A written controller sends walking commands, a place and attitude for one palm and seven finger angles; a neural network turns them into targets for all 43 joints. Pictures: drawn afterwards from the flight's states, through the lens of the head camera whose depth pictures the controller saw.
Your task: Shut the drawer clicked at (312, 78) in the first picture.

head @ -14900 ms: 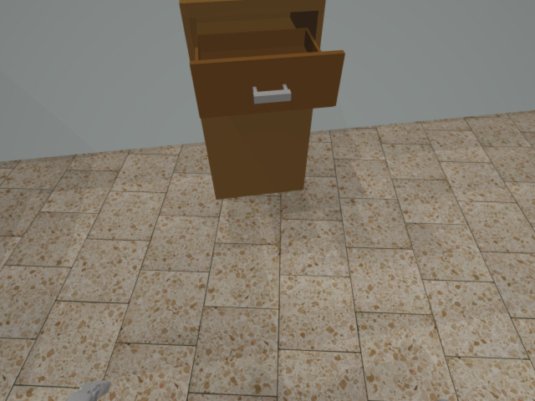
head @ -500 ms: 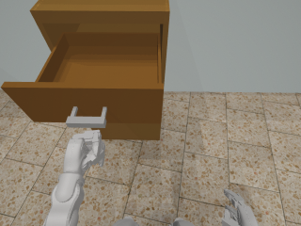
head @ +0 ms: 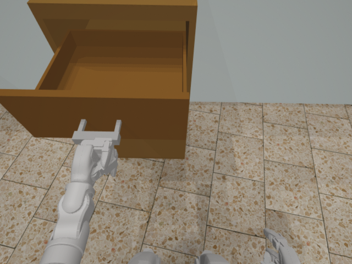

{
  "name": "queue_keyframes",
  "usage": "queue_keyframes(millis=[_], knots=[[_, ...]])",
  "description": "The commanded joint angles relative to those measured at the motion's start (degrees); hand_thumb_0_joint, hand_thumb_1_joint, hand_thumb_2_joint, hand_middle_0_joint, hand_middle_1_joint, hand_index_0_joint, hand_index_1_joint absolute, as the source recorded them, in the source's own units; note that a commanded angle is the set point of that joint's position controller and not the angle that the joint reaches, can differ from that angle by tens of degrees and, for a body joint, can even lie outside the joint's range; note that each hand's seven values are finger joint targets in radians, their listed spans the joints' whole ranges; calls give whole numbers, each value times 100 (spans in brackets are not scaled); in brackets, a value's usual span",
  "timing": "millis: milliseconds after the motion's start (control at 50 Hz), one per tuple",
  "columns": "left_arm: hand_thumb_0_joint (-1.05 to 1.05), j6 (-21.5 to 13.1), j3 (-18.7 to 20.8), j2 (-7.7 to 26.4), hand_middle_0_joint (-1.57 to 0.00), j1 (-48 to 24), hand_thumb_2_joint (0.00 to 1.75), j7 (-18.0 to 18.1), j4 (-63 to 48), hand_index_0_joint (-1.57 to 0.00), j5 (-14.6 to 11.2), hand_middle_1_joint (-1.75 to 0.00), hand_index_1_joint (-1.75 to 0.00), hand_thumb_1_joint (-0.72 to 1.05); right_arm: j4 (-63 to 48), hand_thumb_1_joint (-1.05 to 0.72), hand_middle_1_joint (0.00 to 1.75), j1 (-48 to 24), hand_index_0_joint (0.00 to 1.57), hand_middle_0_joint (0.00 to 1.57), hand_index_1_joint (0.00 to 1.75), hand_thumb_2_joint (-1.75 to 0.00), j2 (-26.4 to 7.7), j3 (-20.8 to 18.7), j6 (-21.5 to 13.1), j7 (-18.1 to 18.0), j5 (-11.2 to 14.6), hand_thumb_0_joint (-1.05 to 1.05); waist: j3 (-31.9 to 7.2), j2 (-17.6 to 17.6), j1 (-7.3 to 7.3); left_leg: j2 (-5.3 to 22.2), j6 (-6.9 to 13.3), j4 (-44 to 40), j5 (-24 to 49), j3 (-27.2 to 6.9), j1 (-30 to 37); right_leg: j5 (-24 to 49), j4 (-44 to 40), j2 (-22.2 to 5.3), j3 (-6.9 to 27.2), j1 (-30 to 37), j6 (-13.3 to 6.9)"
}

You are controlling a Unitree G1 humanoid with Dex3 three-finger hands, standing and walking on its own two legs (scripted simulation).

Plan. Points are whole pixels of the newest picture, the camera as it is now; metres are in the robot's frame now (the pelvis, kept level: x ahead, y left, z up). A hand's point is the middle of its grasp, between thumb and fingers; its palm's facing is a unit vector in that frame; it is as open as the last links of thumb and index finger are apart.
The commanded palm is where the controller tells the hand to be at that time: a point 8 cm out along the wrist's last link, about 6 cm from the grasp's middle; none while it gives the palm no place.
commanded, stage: push the drawer shut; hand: left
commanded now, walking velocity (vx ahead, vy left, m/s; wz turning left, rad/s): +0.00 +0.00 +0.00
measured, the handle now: (99, 130) +0.40 +0.19 +0.06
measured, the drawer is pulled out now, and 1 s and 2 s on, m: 0.30 0.18 0.06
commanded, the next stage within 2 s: none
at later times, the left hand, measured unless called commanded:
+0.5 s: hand (119, 136) +0.40 +0.14 +0.04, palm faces -0.01 -1.00 -0.04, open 3.7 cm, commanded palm +0.39 +0.21 +0.05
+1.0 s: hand (123, 117) +0.45 +0.14 +0.04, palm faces +0.00 -1.00 -0.04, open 3.7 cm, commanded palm +0.45 +0.20 +0.05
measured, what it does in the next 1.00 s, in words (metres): stands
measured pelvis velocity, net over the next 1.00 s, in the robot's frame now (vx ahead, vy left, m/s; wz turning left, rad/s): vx -0.02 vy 0.02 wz -0.02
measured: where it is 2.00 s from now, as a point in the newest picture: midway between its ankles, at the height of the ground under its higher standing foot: outside the picture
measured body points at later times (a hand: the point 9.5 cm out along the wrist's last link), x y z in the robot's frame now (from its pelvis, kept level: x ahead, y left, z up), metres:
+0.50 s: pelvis -0.02 +0.01 +0.00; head +0.07 +0.01 +0.44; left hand +0.39 +0.20 +0.04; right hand +0.07 -0.25 -0.12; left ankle +0.01 +0.10 -0.68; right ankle +0.00 -0.08 -0.68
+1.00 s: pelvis -0.02 +0.02 -0.01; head +0.09 +0.02 +0.42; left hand +0.45 +0.20 +0.04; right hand +0.02 -0.25 -0.13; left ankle +0.01 +0.10 -0.68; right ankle +0.00 -0.08 -0.68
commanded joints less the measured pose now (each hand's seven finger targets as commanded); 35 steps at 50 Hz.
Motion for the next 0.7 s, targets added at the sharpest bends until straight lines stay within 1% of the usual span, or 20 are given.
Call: queue_keyframes(millis=[0,60,140,180,200,240,300,320,360,380,400,440,460,480,520,540,580,600,620,680], knots=[[0,-448,615,980,-140,-2599,90,140,-1104,-140,-149,-160,-160,90,-588,-90,30,41,20,20,30,-90,-748,-248,-255,-102,18,0,-1863,66,-221,61,-17,-613,1272,-180,710,1585,-803,-189,571,1029,243],[0,-439,672,1085,-140,-3036,90,124,-811,-140,-161,-160,-160,90,-539,-90,30,49,20,20,30,-90,-760,-240,-230,-139,42,0,-1858,-113,-271,63,-13,-634,1023,-177,577,1305,-881,-200,628,1032,262],[0,-414,768,1249,-140,-3573,90,116,-386,-140,-154,-160,-160,90,-477,-90,30,112,20,20,30,-90,-765,-208,-193,-173,54,0,-1917,5,-287,52,-9,-646,862,-178,495,1084,-921,-203,688,1043,254],[0,-425,930,1460,-140,-3759,90,108,-144,-140,-143,-160,-160,90,-445,-90,30,163,20,20,30,-90,-796,-204,-167,-186,47,0,-1977,-9,-282,61,-3,-649,819,-199,450,998,-902,-186,674,1023,249],[0,-445,844,1363,-140,-3937,90,103,-133,-140,-137,-160,-160,90,-454,-90,30,171,20,20,30,-90,-778,-192,-163,-181,45,0,-2055,56,-316,56,-2,-668,836,-209,543,1034,-886,-176,650,982,250],[0,-465,840,1273,-140,-3995,90,112,-7,-140,-158,-160,-160,90,-464,-90,30,214,20,20,30,-90,-777,-203,-167,-150,27,0,-2153,127,-266,48,-16,-685,924,-205,620,1136,-876,-176,617,1019,236],[0,-507,1040,1487,-140,-4151,90,148,327,-140,-121,-160,-160,90,-444,-90,30,316,20,20,30,-90,-809,-206,-132,-128,7,0,-2186,21,-261,56,-18,-679,968,-221,538,1192,-831,-144,592,1022,232],[0,-538,899,1352,-140,-4344,90,139,306,-140,-118,-160,-160,90,-444,-90,30,308,20,20,30,-90,-798,-201,-132,-115,6,0,-2202,99,-318,52,-16,-680,905,-205,557,1134,-842,-151,592,955,240],[0,-581,1064,1542,-140,-4594,90,157,644,-140,-108,-160,-160,90,-397,-90,30,372,20,20,30,-90,-834,-196,-113,-110,0,0,-1980,-111,-341,55,-11,-679,724,-221,356,913,-881,-139,616,891,236],[0,-630,1124,1645,-140,-4673,90,172,700,-140,-79,-160,-160,90,-400,-90,30,395,20,20,30,-90,-857,-203,-99,-118,-8,0,-1997,-87,-340,56,2,-660,736,-223,319,924,-851,-131,625,869,231],[0,-667,1004,1527,-140,-4872,90,169,729,-140,-50,-160,-160,90,-389,-90,30,415,20,20,30,-90,-837,-193,-97,-103,-11,0,-2042,45,-385,52,-4,-671,737,-223,388,948,-834,-130,606,816,229],[0,-712,975,1516,-140,-5124,90,181,938,-140,-14,-160,-160,90,-339,-90,30,482,20,20,30,-90,-855,-207,-77,-91,-13,0,-2072,139,-434,65,-10,-643,722,-244,455,904,-791,-119,574,645,219],[0,-742,988,1532,-140,-5317,90,192,937,-140,-5,-160,-160,90,-311,-90,30,526,20,20,30,-90,-864,-218,-77,-80,-30,0,-2161,212,-454,64,-13,-632,770,-249,507,949,-764,-117,557,623,218],[0,-734,1179,1725,-140,-5237,90,216,1123,-140,19,-160,-160,90,-303,-90,30,581,20,20,30,-90,-907,-236,-59,-84,-43,0,-2203,65,-427,72,1,-604,813,-260,485,988,-734,-99,548,628,219],[0,-770,1281,1857,-140,-5352,90,221,1184,-140,33,-160,-160,90,-288,-90,30,647,20,20,30,-90,-909,-243,-30,-81,-52,0,-2430,33,-419,61,2,-581,928,-250,487,1134,-716,-112,584,758,234],[0,-767,1106,1646,-140,-5421,90,196,1240,-140,45,-160,-160,90,-295,-90,30,653,20,20,30,-90,-886,-234,-23,-68,-53,0,-2430,116,-464,57,1,-589,926,-223,512,1148,-724,-111,573,726,238],[0,-798,1187,1761,-140,-5656,90,205,1293,-140,77,-160,-160,90,-249,-90,30,741,20,20,30,-90,-923,-246,-6,-55,-69,0,-2553,333,-467,75,-14,-555,1106,-273,692,1253,-624,-85,516,567,210],[0,-810,1244,1809,-140,-5674,90,222,1315,-140,104,-160,-160,90,-237,-90,30,799,20,20,30,-90,-931,-254,12,-45,-85,0,-2667,352,-442,87,-34,-550,1253,-301,808,1350,-585,-78,481,543,198],[0,-811,1112,1627,-140,-5700,90,225,1335,-140,99,-160,-160,90,-233,-90,30,805,20,20,30,-90,-912,-261,19,-26,-86,0,-2677,346,-481,100,-44,-565,1326,-313,913,1389,-588,-68,445,477,203],[0,-829,1255,1766,-140,-5775,90,279,1563,-140,123,-160,-160,90,-224,-90,30,883,20,20,30,-90,-963,-272,61,1,-102,0,-2570,198,-487,105,-32,-534,1351,-320,806,1403,-574,-37,432,433,192]])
